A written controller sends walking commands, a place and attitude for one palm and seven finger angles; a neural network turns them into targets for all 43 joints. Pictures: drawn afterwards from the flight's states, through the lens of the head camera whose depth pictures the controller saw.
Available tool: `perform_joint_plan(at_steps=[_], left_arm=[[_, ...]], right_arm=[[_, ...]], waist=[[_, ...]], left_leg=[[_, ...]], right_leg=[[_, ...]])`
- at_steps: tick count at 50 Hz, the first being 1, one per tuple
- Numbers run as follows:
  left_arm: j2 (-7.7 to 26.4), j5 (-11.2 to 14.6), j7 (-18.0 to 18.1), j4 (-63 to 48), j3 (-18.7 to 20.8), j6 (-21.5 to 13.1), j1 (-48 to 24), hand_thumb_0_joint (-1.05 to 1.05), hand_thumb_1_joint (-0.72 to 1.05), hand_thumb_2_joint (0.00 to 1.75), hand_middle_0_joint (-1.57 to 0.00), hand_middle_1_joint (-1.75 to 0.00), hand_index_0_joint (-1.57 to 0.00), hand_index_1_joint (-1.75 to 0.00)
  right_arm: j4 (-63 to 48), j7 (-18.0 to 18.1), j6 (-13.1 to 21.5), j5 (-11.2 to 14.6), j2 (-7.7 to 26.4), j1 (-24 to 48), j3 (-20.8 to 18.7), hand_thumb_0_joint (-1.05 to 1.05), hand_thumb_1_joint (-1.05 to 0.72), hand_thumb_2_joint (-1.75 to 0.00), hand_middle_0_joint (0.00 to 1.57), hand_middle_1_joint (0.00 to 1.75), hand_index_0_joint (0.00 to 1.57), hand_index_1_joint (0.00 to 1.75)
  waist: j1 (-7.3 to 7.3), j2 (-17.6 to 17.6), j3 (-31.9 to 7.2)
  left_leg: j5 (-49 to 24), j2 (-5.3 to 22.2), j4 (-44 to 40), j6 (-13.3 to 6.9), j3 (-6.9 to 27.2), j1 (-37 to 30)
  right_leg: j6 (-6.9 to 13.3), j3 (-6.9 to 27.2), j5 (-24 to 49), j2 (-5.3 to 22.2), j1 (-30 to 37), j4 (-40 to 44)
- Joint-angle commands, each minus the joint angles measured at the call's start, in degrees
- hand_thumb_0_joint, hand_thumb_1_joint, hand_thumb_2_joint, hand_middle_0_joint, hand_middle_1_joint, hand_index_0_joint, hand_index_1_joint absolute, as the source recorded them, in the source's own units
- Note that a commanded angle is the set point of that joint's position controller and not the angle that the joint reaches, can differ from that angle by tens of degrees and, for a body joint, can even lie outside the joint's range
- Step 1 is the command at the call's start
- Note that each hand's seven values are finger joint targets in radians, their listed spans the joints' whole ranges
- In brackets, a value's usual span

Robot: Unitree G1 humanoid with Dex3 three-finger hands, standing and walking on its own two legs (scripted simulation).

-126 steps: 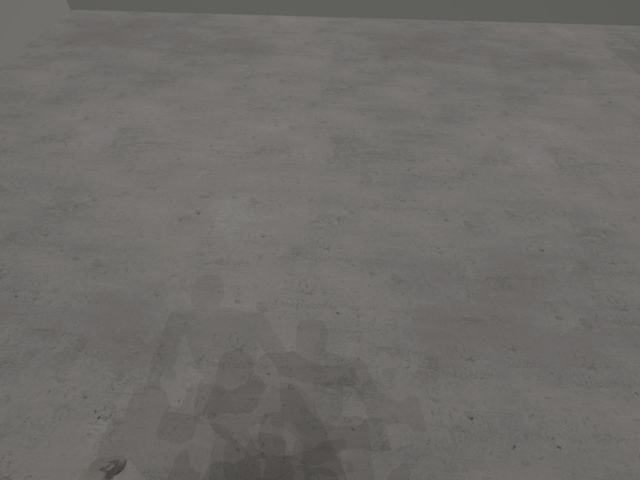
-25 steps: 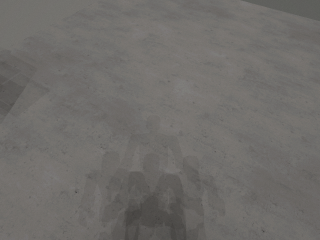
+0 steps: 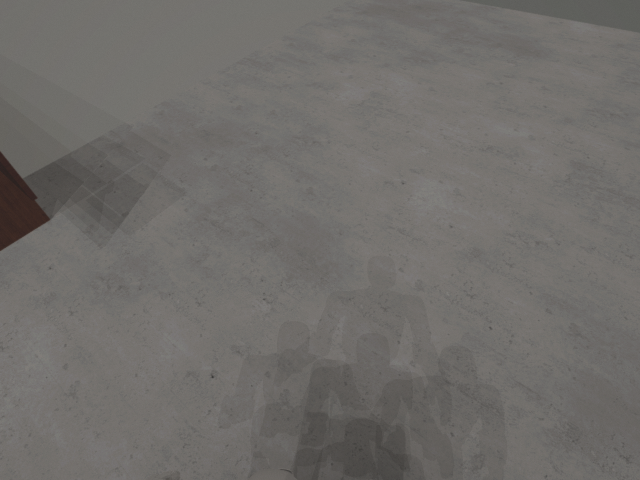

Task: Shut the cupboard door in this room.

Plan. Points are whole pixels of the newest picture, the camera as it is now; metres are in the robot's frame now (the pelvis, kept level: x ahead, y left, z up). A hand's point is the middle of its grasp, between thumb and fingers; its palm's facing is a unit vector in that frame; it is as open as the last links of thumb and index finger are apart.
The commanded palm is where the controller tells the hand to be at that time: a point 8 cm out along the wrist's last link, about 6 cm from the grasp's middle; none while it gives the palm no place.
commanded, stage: turn or walk to find it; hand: left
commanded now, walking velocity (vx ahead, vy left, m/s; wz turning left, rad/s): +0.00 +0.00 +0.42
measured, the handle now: out of the picture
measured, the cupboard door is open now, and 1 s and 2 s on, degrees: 87 87 87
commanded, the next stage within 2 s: stand and wait in 1.70 s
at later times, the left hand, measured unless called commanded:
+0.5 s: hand out of the picture -0.05 +0.27 -0.17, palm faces +0.26 -0.93 -0.24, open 7.4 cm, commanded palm none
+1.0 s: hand out of the picture -0.09 +0.20 -0.15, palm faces +0.45 -0.86 -0.25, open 7.4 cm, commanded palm none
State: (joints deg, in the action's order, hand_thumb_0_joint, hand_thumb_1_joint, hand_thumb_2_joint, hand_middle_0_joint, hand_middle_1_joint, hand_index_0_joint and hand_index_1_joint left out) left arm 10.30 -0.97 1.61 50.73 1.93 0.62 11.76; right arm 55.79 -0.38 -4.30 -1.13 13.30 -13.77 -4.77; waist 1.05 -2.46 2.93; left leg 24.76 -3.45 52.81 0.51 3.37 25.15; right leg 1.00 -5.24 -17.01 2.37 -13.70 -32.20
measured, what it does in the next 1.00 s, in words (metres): steps on the spot, turning left: left foot, then right foot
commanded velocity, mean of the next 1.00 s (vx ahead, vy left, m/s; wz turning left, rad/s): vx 0.00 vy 0.00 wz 0.42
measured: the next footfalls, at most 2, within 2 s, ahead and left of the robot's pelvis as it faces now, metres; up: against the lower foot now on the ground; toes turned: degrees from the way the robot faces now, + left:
left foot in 0.30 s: +0.01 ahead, +0.15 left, +0.00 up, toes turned +13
right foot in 0.76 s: +0.01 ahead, -0.08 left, +0.00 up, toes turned +16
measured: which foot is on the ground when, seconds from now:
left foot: up 0.00-0.28, down 0.30-0.76, up 0.78-1.00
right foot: down 0.00-0.30, up 0.32-0.74, down 0.76-1.00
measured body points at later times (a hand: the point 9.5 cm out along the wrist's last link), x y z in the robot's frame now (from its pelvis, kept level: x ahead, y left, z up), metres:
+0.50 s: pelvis -0.04 +0.05 +0.00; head -0.03 +0.08 +0.45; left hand -0.06 +0.32 -0.15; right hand +0.09 -0.18 -0.13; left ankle -0.03 +0.14 -0.73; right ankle -0.02 -0.10 -0.66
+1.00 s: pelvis -0.07 +0.00 +0.01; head -0.05 -0.01 +0.46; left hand -0.11 +0.24 -0.13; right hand +0.07 -0.22 -0.15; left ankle -0.14 +0.13 -0.66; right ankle -0.03 -0.09 -0.73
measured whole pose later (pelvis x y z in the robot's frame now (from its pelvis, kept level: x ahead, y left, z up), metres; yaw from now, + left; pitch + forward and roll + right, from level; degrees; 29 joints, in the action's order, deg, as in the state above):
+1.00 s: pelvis -0.07 +0.00 +0.01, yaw +26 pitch -2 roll +1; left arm 9.3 -1.3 1.7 52.9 1.7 0.7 13.3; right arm 57.1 -0.9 -4.9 -1.3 14.0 -14.2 -5.3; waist 1.2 -1.0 3.5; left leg 22.4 0.8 61.1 3.2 0.5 26.3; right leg 0.9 -9.0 -15.4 4.7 -11.0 -28.5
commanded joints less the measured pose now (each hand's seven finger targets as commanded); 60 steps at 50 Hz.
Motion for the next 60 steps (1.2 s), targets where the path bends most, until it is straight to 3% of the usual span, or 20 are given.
perform_joint_plan(at_steps=[1, 9, 13, 14, 15, 16, 18, 22, 29, 36, 37, 38, 39, 42, 44, 53, 56, 58, 59, 60], left_arm=[[9.7, -0.4, 0.7, -4.1, 2.6, -1.2, -1.7, 0.0, 0.9, 0.9, -0.2, -0.3, -0.2, -0.3], [13.2, -1.0, 0.6, -0.4, 3.8, -0.8, 4.7, 0.0, 0.9, 0.9, -0.2, -0.3, -0.2, -0.3], [13.7, -0.5, 0.3, 0.3, 4.1, 0.0, 3.6, 0.0, 0.9, 0.9, -0.2, -0.3, -0.2, -0.3], [12.1, -0.1, 0.2, 0.0, 3.9, 0.4, 3.2, 0.0, 0.9, 0.9, -0.2, -0.3, -0.2, -0.3], [8.3, 0.3, -0.2, -1.8, 3.4, 0.9, 4.3, 0.0, 0.9, 0.9, -0.2, -0.3, -0.2, -0.3], [7.2, -0.2, -0.3, -3.5, 2.5, 1.2, 0.9, 0.0, 0.9, 0.9, -0.2, -0.3, -0.2, -0.3], [8.0, -0.3, -0.2, -2.2, 3.1, 1.9, -2.8, 0.0, 0.9, 0.9, -0.2, -0.3, -0.2, -0.3], [7.7, -0.3, -1.0, 0.8, 3.2, 1.6, 1.8, 0.0, 0.9, 0.9, -0.2, -0.3, -0.2, -0.3], [6.9, 0.1, -0.5, -0.8, 2.7, 1.5, -1.3, 0.0, 0.9, 0.9, -0.2, -0.3, -0.2, -0.3], [6.6, 0.5, 0.1, -0.3, 2.6, 0.5, 5.5, 0.0, 0.9, 0.9, -0.2, -0.3, -0.2, -0.3], [8.2, 0.2, 0.3, -0.1, 3.0, 0.1, 7.0, 0.0, 0.9, 0.9, -0.2, -0.3, -0.2, -0.3], [12.8, -0.7, 0.8, -0.5, 3.9, -0.4, 7.6, 0.0, 0.9, 0.9, -0.2, -0.3, -0.2, -0.3], [15.6, -0.7, 0.8, -2.2, 4.3, -0.3, 5.2, 0.0, 0.9, 0.9, -0.2, -0.3, -0.2, -0.3], [10.6, -0.2, 0.6, -3.5, 3.0, -0.7, -2.3, 0.0, 0.9, 0.9, -0.2, -0.3, -0.2, -0.3], [8.9, -0.3, 0.7, -3.3, 2.6, -1.2, -2.5, 0.0, 0.9, 0.9, -0.2, -0.3, -0.2, -0.3], [13.4, -1.0, 0.4, 0.9, 3.8, -0.7, 5.9, 0.0, 0.9, 0.9, -0.2, -0.3, -0.2, -0.3], [13.9, -0.9, 0.3, 1.2, 4.1, -0.3, 4.1, 0.0, 0.9, 0.9, -0.2, -0.3, -0.2, -0.3], [11.6, 0.1, -0.1, 0.6, 3.8, 0.4, 4.1, 0.0, 0.9, 0.9, -0.2, -0.3, -0.2, -0.3], [7.8, 0.3, -0.5, -1.3, 3.0, 0.6, 3.8, 0.0, 0.9, 0.9, -0.2, -0.3, -0.2, -0.3], [7.3, -0.3, -0.2, -2.6, 2.3, 1.3, -0.2, 0.0, 0.9, 0.9, -0.2, -0.3, -0.2, -0.3]], right_arm=[[-3.4, -0.8, 1.0, -0.3, 4.0, -0.5, -1.3, 0.0, -0.9, -0.9, 0.2, 0.3, 0.2, 0.3], [-4.4, -0.7, 1.7, 0.5, 2.3, 5.2, 0.1, 0.0, -0.9, -0.9, 0.2, 0.3, 0.2, 0.3], [-3.3, -0.2, 2.5, 0.5, 3.2, 0.3, 0.3, 0.0, -0.9, -0.9, 0.2, 0.3, 0.2, 0.3], [-3.0, -0.3, 3.1, 0.4, 5.3, -2.1, -0.2, 0.0, -0.9, -0.9, 0.2, 0.3, 0.2, 0.3], [-3.4, -0.1, 3.6, -0.2, 11.1, -3.2, -1.4, 0.0, -0.9, -0.9, 0.2, 0.3, 0.2, 0.3], [-3.2, 0.2, 3.2, -0.2, 14.3, -5.1, -2.1, 0.0, -0.9, -0.9, 0.2, 0.3, 0.2, 0.3], [-2.9, 1.3, 3.4, -0.3, 11.3, -2.4, -1.3, 0.0, -0.9, -0.9, 0.2, 0.3, 0.2, 0.3], [-4.7, 1.6, 4.1, 0.1, 8.6, 2.4, -0.3, 0.0, -0.9, -0.9, 0.2, 0.3, 0.2, 0.3], [-4.1, 1.4, 3.5, -0.2, 9.0, -0.7, -1.0, 0.0, -0.9, -0.9, 0.2, 0.3, 0.2, 0.3], [-5.6, 0.7, 2.7, -0.1, 8.9, 2.3, -1.5, 0.0, -0.9, -0.9, 0.2, 0.3, 0.2, 0.3], [-6.0, 0.4, 2.6, 0.2, 7.4, 2.5, -1.4, 0.0, -0.9, -0.9, 0.2, 0.3, 0.2, 0.3], [-7.0, 0.0, 2.6, 0.7, 3.8, 1.7, -0.9, 0.0, -0.9, -0.9, 0.2, 0.3, 0.2, 0.3], [-7.8, 0.1, 2.3, 0.0, 4.2, 2.2, -1.2, 0.0, -0.9, -0.9, 0.2, 0.3, 0.2, 0.3], [-4.3, -0.6, 0.8, -0.4, 5.0, 1.3, -1.8, 0.0, -0.9, -0.9, 0.2, 0.3, 0.2, 0.3], [-3.2, -0.9, 0.9, -0.3, 4.1, -0.9, -1.5, 0.0, -0.9, -0.9, 0.2, 0.3, 0.2, 0.3], [-4.2, -0.6, 1.6, 0.5, 2.6, 6.2, 0.1, 0.0, -0.9, -0.9, 0.2, 0.3, 0.2, 0.3], [-3.6, -0.2, 2.3, 0.6, 2.7, 2.7, 0.4, 0.0, -0.9, -0.9, 0.2, 0.3, 0.2, 0.3], [-2.8, -0.2, 3.3, 0.3, 6.8, -0.9, -0.4, 0.0, -0.9, -0.9, 0.2, 0.3, 0.2, 0.3], [-3.2, -0.1, 3.5, 0.0, 12.3, -2.5, -1.6, 0.0, -0.9, -0.9, 0.2, 0.3, 0.2, 0.3], [-2.5, 0.4, 3.3, -0.1, 14.4, -4.8, -2.1, 0.0, -0.9, -0.9, 0.2, 0.3, 0.2, 0.3]], waist=[[0.58, 10.3, 0.4], [-3.57, 13.3, -2.2], [-0.83, 12.6, -4.7], [0.56, 5.5, -6.2], [0.84, -12.0, -6.0], [2.42, -13.9, -4.6], [1.98, -11.8, -2.1], [-0.77, -5.5, -3.2], [1.34, -4.2, -3.7], [-2.03, -3.7, -5.3], [-2.83, -0.1, -5.1], [-3.08, 12.7, -4.5], [-3.14, 18.8, -3.0], [0.47, 9.2, 2.6], [0.92, 10.2, 1.6], [-4.11, 14.3, -2.6], [-1.87, 13.9, -4.6], [0.35, 3.6, -7.1], [1.15, -13.0, -6.7], [3.29, -13.6, -6.2]], left_leg=[[-4.0, 4.3, 16.2, 2.0, -1.1, 5.8], [2.5, 5.2, -5.5, 2.7, -6.6, -0.5], [-8.0, 4.4, -22.4, 1.6, -9.3, -12.2], [-14.2, 6.9, -29.8, 0.8, -5.9, -18.9], [-26.9, 20.6, -34.0, -4.9, 12.7, -23.7], [-31.6, 27.3, -36.2, -10.8, 18.0, -19.3], [-22.0, 21.9, -37.3, -9.6, 15.0, -13.8], [-23.2, 16.3, -36.9, -8.6, 8.3, -15.0], [-22.2, 17.0, -36.3, -10.9, 14.2, -17.3], [-18.7, 12.6, -32.0, -7.7, 15.7, -6.8], [-13.3, 9.5, -28.2, -4.9, 13.1, -1.2], [-3.0, 2.3, -16.3, -1.0, 5.4, 9.1], [5.2, -0.8, -3.2, 0.9, -0.2, 9.5], [-2.3, 3.2, 14.5, 1.1, 0.7, 6.6], [-5.2, 4.3, 15.8, 2.2, -1.0, 6.8], [2.0, 4.8, -6.1, 2.8, -7.1, -0.9], [-3.1, 4.0, -18.0, 2.1, -9.2, -8.0], [-16.8, 8.7, -31.0, -0.2, -3.6, -21.1], [-31.5, 22.6, -33.8, -5.5, 13.9, -26.1], [-33.2, 26.8, -35.5, -10.7, 17.4, -21.1]], right_leg=[[5.7, 9.0, 8.8, 14.8, -0.5, 16.1], [7.6, 5.4, 21.9, 17.8, 6.6, 10.9], [3.1, 0.8, 20.9, 16.6, 2.3, 3.7], [0.2, -1.9, 15.0, 14.4, -2.3, -3.5], [-4.3, -5.3, -5.9, 6.7, -15.5, -15.2], [-4.8, -2.0, -19.5, 4.0, -18.0, -25.0], [-4.1, 4.4, -12.8, 4.5, -18.8, -32.3], [-5.2, 3.9, -4.8, 3.8, -16.7, -30.8], [-5.3, 4.1, -8.7, 1.8, -13.8, -19.5], [-3.8, 2.9, 0.9, -0.8, 4.4, 4.4], [-2.7, 5.4, 2.6, 2.4, 10.4, 11.7], [1.8, 19.5, -3.3, 15.2, 14.9, 18.1], [6.9, 26.0, -1.1, 24.8, 7.6, 20.9], [5.7, 13.8, 1.4, 16.7, -3.1, 19.1], [5.1, 8.2, 8.9, 14.7, -0.4, 16.8], [7.2, 4.8, 24.3, 17.9, 7.5, 10.7], [4.7, 1.9, 25.3, 17.5, 6.2, 5.7], [-1.0, -3.1, 14.6, 13.3, -3.5, -5.3], [-4.9, -5.4, -10.6, 6.2, -17.0, -16.8], [-4.9, -0.7, -19.5, 4.6, -17.9, -25.7]])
